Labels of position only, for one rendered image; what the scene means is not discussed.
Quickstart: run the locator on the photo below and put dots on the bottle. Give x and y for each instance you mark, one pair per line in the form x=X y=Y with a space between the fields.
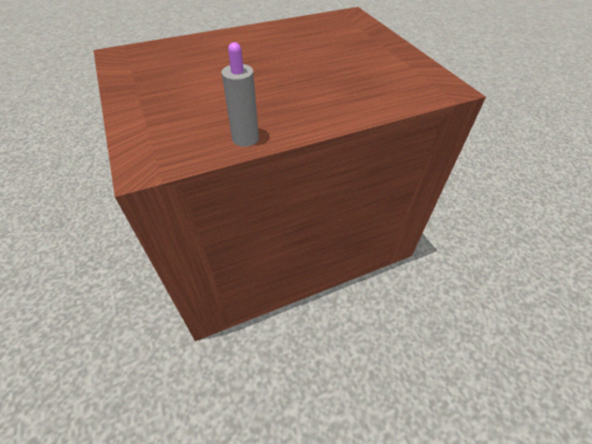
x=240 y=97

